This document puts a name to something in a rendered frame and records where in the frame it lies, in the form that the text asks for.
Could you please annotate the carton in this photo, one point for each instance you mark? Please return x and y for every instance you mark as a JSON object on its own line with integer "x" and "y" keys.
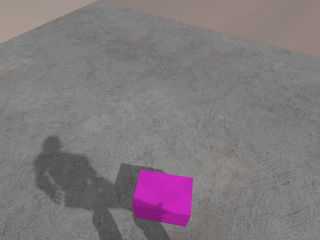
{"x": 163, "y": 198}

